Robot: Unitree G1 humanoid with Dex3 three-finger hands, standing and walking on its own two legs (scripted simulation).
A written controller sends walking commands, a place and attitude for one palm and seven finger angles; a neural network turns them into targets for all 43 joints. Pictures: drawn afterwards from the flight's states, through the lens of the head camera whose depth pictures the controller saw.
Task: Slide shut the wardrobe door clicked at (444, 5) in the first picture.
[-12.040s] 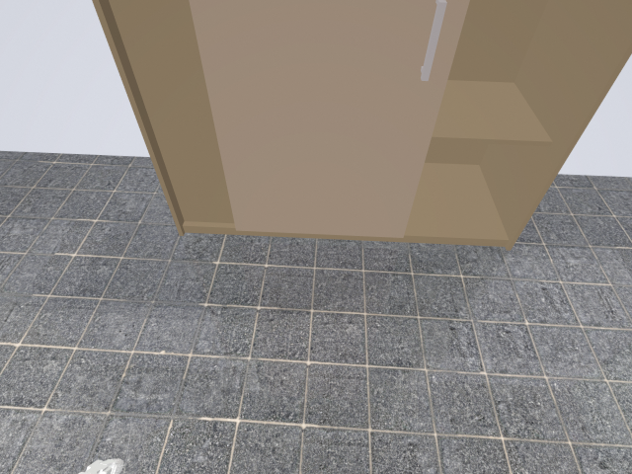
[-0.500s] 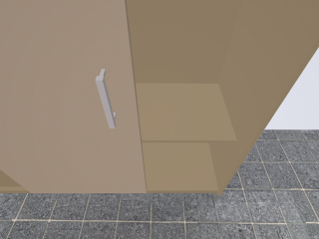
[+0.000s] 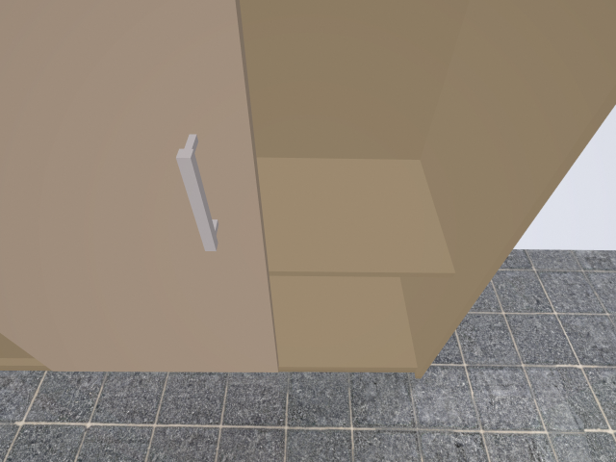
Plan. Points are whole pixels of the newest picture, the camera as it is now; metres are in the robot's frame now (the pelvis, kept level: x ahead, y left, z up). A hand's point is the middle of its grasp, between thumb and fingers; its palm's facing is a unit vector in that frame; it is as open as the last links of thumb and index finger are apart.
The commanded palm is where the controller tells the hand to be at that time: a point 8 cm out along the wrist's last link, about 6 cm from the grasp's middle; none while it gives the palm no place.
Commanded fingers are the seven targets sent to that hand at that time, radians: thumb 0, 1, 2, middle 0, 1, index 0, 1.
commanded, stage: look again from close up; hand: left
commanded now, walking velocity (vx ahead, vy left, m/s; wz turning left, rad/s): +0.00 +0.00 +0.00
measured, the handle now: (202, 197) +0.45 +0.19 +0.08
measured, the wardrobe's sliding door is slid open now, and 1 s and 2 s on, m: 0.45 0.45 0.45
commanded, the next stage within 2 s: raise the hand with hooked fingers in 0.52 s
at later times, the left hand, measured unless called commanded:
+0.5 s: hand out of the picture -0.01 +0.15 -0.17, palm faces +0.03 -0.98 -0.17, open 7.4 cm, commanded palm none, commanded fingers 0.00 0.90 0.90 -0.20 -0.30 -0.20 -0.30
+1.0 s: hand (202, 423) +0.17 +0.14 -0.01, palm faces +0.01 -1.00 +0.02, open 8.3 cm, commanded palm +0.12 +0.22 -0.03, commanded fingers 0.00 0.43 0.70 -0.23 -0.60 -0.23 -0.60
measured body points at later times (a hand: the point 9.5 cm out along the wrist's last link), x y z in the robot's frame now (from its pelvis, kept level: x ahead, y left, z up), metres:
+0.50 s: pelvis +0.00 -0.01 +0.00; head +0.01 -0.01 +0.45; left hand -0.02 +0.20 -0.16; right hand -0.01 -0.21 -0.16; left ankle -0.03 +0.09 -0.74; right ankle -0.02 -0.12 -0.74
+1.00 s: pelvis -0.04 -0.02 -0.06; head -0.01 -0.01 +0.39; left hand +0.16 +0.20 -0.01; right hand +0.20 -0.28 -0.08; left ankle -0.03 +0.09 -0.74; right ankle -0.02 -0.12 -0.74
